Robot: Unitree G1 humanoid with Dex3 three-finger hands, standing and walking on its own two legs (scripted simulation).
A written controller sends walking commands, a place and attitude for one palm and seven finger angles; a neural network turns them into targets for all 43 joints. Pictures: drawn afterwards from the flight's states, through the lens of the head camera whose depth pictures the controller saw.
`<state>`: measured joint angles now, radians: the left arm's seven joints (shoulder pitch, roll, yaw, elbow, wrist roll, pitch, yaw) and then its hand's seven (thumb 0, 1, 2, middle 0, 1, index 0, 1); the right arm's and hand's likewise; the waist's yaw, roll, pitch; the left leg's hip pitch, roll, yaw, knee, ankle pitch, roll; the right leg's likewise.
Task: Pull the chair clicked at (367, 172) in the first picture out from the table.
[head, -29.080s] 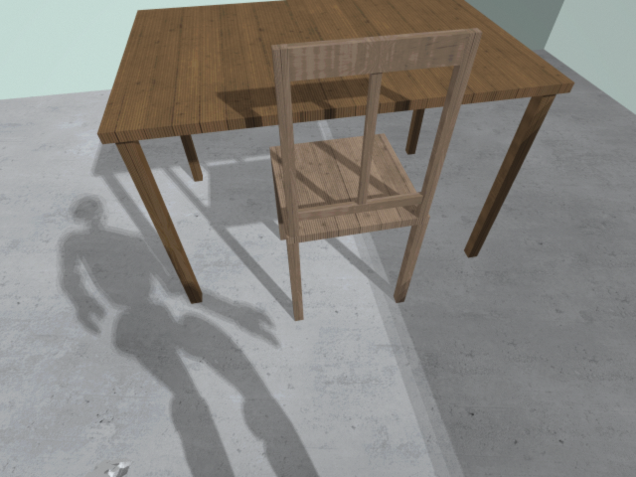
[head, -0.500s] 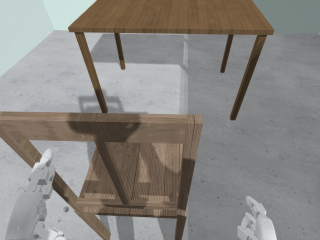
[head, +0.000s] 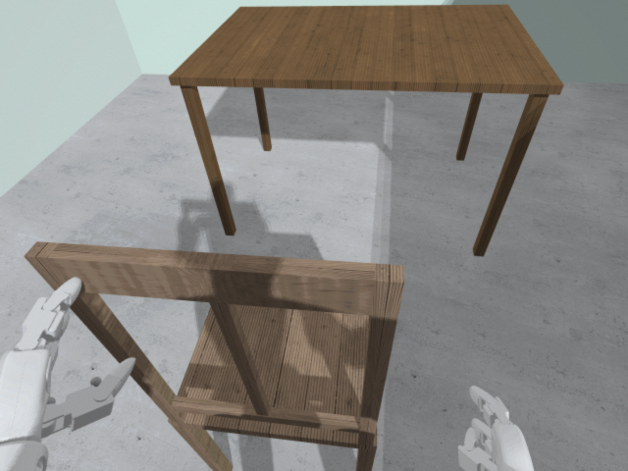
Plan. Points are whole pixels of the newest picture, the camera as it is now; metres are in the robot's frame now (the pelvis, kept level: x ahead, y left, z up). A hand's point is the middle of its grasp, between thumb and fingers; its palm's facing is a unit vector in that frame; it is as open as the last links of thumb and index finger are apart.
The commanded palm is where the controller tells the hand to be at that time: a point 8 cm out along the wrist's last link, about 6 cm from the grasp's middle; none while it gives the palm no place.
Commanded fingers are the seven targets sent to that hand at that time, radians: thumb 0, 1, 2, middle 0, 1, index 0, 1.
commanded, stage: draw the hand back to the body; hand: left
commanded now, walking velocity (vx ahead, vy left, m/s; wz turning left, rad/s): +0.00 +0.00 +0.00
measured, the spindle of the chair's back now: (246, 366) +0.27 +0.15 -0.05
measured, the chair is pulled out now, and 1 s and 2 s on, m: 0.79 0.78 0.78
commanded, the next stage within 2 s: step back with the hand held close in 0.50 s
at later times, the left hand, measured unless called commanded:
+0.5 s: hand (84, 333) +0.19 +0.25 +0.16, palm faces +0.49 -0.76 -0.43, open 7.5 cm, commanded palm +0.14 +0.29 +0.18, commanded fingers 0.00 0.90 0.90 -0.20 -0.30 -0.20 -0.30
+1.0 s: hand (80, 353) +0.17 +0.25 +0.15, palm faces +0.33 -0.79 -0.52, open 7.4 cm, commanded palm +0.11 +0.30 +0.18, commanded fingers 0.00 0.90 0.90 -0.20 -0.30 -0.20 -0.30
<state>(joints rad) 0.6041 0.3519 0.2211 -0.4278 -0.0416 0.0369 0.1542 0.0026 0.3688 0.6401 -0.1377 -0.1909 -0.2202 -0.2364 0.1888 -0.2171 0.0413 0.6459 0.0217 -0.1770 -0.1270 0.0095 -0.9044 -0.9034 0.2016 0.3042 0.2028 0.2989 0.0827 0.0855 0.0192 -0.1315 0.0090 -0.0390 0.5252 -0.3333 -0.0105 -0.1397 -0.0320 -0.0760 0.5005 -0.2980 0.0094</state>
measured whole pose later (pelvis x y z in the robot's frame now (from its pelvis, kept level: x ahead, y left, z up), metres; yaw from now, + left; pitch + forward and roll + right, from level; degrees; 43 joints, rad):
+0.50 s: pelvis +0.00 -0.01 +0.00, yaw -1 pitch -4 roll +0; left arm 0.48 0.32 0.33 -0.41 -0.05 -0.02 0.16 0.01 0.88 0.89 -0.15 -0.27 -0.21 -0.30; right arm 0.18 -0.24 0.01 0.67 0.02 -0.14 -0.10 0.01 -0.91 -0.90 0.20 0.30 0.20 0.30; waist 0.07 0.09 0.04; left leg -0.07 0.02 -0.03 0.45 -0.30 -0.02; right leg -0.10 -0.02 -0.07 0.44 -0.27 0.00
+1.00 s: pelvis -0.04 +0.01 +0.00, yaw -2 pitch +0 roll +0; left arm 0.57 0.40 0.37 -0.50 -0.04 -0.11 0.15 0.02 0.88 0.89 -0.19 -0.29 -0.21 -0.30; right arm 0.14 -0.21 -0.01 0.60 0.02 -0.04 -0.09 0.01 -0.91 -0.90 0.20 0.30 0.20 0.30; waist 0.01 0.04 0.07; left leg -0.23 0.01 0.00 0.47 -0.24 0.00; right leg -0.26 -0.03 -0.04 0.46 -0.19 0.02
